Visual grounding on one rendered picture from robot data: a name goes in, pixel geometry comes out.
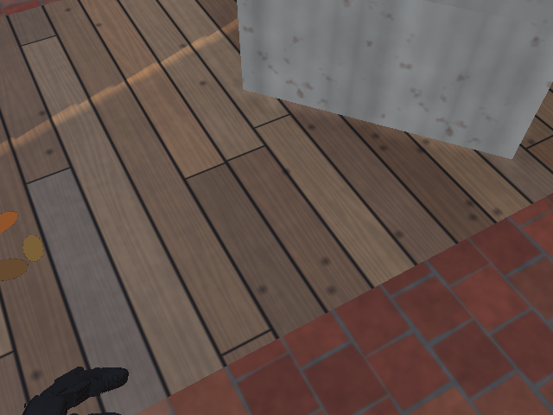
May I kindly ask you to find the robot left hand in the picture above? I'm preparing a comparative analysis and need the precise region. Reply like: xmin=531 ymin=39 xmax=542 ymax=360
xmin=22 ymin=367 xmax=129 ymax=415

